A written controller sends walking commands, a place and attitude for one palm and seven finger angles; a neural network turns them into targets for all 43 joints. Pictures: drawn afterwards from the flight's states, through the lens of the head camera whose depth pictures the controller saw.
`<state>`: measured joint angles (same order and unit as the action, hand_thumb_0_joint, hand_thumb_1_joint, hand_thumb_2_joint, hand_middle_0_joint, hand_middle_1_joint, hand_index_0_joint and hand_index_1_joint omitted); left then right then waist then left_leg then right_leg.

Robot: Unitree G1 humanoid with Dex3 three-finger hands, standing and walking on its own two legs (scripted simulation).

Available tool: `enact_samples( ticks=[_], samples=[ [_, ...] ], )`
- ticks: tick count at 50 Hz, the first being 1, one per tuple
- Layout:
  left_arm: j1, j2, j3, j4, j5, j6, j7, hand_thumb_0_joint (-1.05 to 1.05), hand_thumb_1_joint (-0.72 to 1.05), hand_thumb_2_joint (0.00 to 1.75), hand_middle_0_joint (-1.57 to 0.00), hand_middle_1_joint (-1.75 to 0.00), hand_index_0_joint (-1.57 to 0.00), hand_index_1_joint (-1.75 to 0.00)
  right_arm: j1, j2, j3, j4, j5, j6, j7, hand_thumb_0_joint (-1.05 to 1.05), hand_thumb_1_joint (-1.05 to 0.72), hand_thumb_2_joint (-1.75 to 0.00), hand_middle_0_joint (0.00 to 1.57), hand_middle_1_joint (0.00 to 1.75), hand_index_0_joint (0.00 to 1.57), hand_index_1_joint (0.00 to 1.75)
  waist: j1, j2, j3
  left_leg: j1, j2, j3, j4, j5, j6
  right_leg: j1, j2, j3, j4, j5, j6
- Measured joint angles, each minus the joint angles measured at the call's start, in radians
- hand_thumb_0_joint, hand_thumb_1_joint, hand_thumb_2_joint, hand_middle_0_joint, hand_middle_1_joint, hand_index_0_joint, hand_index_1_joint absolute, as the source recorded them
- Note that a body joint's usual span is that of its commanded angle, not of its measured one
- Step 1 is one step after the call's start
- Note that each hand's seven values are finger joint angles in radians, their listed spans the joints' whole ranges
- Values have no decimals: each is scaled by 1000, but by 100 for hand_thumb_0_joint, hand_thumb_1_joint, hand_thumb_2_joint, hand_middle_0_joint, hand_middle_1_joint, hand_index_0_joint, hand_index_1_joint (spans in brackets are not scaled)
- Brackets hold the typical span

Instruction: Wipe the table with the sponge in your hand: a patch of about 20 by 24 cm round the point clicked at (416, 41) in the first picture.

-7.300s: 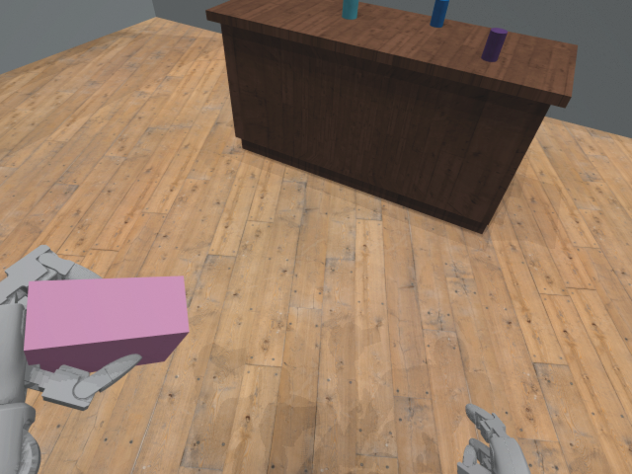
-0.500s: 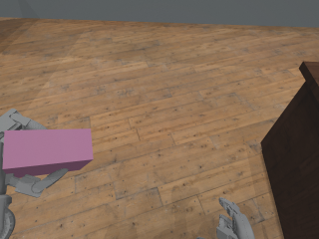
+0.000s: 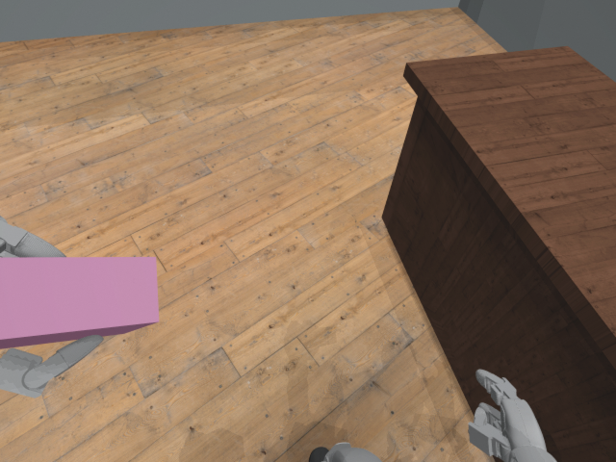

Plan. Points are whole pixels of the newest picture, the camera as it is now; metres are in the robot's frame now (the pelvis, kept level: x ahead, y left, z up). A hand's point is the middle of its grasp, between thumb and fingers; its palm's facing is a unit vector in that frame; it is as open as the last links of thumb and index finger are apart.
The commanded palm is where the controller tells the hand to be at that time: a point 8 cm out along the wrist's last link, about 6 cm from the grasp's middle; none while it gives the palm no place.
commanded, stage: turn to face it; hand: left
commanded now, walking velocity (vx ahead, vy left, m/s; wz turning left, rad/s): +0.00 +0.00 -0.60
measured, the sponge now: (90, 302) +0.23 +0.21 +0.16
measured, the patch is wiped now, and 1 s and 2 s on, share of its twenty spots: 0.00 0.00 0.00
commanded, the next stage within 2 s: none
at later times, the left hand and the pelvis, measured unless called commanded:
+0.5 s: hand (248, 328) +0.20 +0.07 +0.18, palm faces +0.01 -0.81 -0.59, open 10.0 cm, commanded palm +0.16 +0.14 +0.19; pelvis -0.08 -0.07 +0.01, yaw -19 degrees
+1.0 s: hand (357, 413) +0.15 -0.02 +0.17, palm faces -0.09 -0.88 -0.47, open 10.0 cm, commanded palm +0.12 +0.05 +0.19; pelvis -0.18 -0.09 -0.01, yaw -36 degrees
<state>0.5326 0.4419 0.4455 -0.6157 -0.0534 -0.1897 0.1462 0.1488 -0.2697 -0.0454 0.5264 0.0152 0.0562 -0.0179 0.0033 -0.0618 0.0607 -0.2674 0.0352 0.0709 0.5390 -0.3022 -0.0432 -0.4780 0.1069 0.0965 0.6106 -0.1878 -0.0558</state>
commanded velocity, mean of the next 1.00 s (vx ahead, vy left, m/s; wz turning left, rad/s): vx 0.00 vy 0.00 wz -0.60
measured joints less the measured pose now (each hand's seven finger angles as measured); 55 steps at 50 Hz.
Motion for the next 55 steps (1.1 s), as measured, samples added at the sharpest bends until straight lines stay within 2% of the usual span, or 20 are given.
enact_samples(
  ticks=[2,5,8,11,12,13,14,16,20,24,31,35,36,38,40,42,47,49,52,55],
  samples=[
    [-26,-24,-17,44,18,8,-3,-1,-48,101,-75,-136,-75,-136,11,29,12,-4,0,-8,-6,1,-91,-90,20,29,20,30,24,-7,0,12,15,28,20,7,-1,-52,-8,-32,204,-160,46],
    [-42,-70,-54,100,32,26,-8,-1,-48,101,-75,-136,-75,-136,36,72,33,-2,0,-27,0,1,-91,-90,20,29,20,30,45,29,-14,29,68,49,33,-11,-16,-83,-50,-103,435,-230,89],
    [-74,-111,-101,112,36,42,-6,-1,-48,101,-74,-136,-75,-136,54,101,60,-1,4,-55,11,1,-90,-90,20,30,20,30,74,73,-6,40,129,75,43,-12,-41,-16,-108,-150,359,-252,112],
    [-119,-95,-120,108,38,40,-5,-1,-48,101,-74,-136,-75,-136,60,127,87,-9,1,-86,23,1,-90,-90,20,30,21,30,79,99,21,16,187,89,99,-28,-74,93,-139,-171,167,-224,120],
    [-137,-78,-118,104,39,39,-6,-1,-48,101,-74,-136,-75,-136,60,133,94,-14,1,-93,26,1,-90,-90,21,30,21,30,75,101,31,-3,204,89,136,-41,-86,129,-144,-177,97,-172,113],
    [-162,-74,-119,107,41,35,-8,-1,-48,101,-74,-136,-75,-136,50,130,96,-10,2,-99,29,1,-90,-90,21,30,21,30,67,124,53,-24,232,77,180,-58,-80,128,-123,-191,91,-129,83],
    [-184,-71,-120,109,42,30,-11,-1,-48,101,-74,-136,-75,-136,36,124,95,1,1,-99,29,1,-90,-90,21,30,21,30,51,136,74,-57,229,42,250,-127,-68,114,-110,-200,111,-124,49],
    [-200,-61,-112,103,33,25,-16,-1,-48,101,-74,-136,-75,-136,0,109,90,32,-3,-82,25,1,-90,-90,21,30,21,30,24,122,102,-137,160,-21,441,-221,-56,84,-107,-189,123,-124,3],
    [-81,-27,-49,47,1,7,-21,-1,-48,101,-74,-136,-75,-136,-42,69,62,40,-8,-32,23,1,-90,-90,21,30,21,30,-16,84,118,-228,58,-42,648,-184,-57,63,-78,-124,30,-42,-19],
    [36,14,-8,-1,-8,-11,-17,-1,-48,101,-74,-136,-75,-136,-31,28,24,29,-9,-4,19,1,-90,-90,20,30,21,30,-35,59,97,-215,22,-28,532,-166,-59,68,-51,-83,-63,32,-31],
    [41,4,-12,2,-6,-5,0,-1,-49,101,-74,-136,-75,-136,-2,-18,-7,26,-3,21,10,1,-91,-90,20,29,20,30,0,16,18,-100,-15,-32,234,-199,-29,51,-13,-13,-133,113,-36],
    [-9,-37,-49,44,1,9,-2,-1,-49,101,-74,-136,-75,-136,4,-15,1,8,-5,24,6,1,-91,-90,20,29,20,30,12,7,-25,10,-13,-19,8,-153,12,19,14,12,-133,144,-21],
    [-29,-43,-56,59,2,10,-6,-1,-49,101,-74,-136,-75,-136,1,-3,4,6,-8,21,3,1,-91,-90,20,29,20,30,17,-4,-21,16,-12,-8,-16,-73,16,5,17,20,-100,104,-7],
    [-62,-50,-66,83,17,16,-11,-1,-49,101,-74,-136,-75,-136,4,23,15,-4,-12,5,-5,1,-91,-90,20,29,20,30,28,-8,-6,21,11,19,-8,35,17,-53,18,-7,99,-74,42],
    [-76,-49,-67,102,31,18,-16,-1,-49,101,-74,-136,-75,-136,16,59,25,-8,-9,-15,-5,1,-91,-90,20,29,20,30,38,-2,-3,32,36,36,10,19,-2,-105,-5,-51,353,-158,74],
    [-79,-58,-73,112,32,20,-18,-1,-49,101,-74,-136,-75,-136,35,85,38,-10,-1,-34,3,1,-91,-90,20,29,20,30,55,24,-7,42,73,54,20,1,-19,-99,-48,-91,449,-198,91],
    [-99,-64,-81,119,27,13,-4,-1,-49,102,-74,-136,-75,-136,69,122,80,-14,6,-89,21,1,-90,-90,20,30,21,30,80,100,10,20,180,94,101,-34,-68,85,-136,-141,166,-220,114],
    [-149,-56,-82,131,32,8,-3,-1,-49,102,-74,-137,-75,-136,64,122,88,-3,6,-106,23,1,-90,-90,21,30,21,30,72,125,39,-27,217,71,193,-79,-67,122,-119,-152,90,-145,81],
    [-210,-70,-96,151,28,9,-5,-1,-49,102,-74,-137,-75,-136,12,97,82,53,-2,-86,17,1,-90,-90,21,30,21,30,39,123,93,-142,136,-28,465,-222,-46,85,-100,-143,111,-114,22],
    [-146,-65,-80,117,9,9,-10,-1,-49,102,-74,-137,-75,-136,-25,72,69,56,-6,-45,16,1,-90,-90,21,30,21,30,5,90,118,-200,58,-41,597,-190,-43,73,-78,-93,41,-48,12]
  ],
)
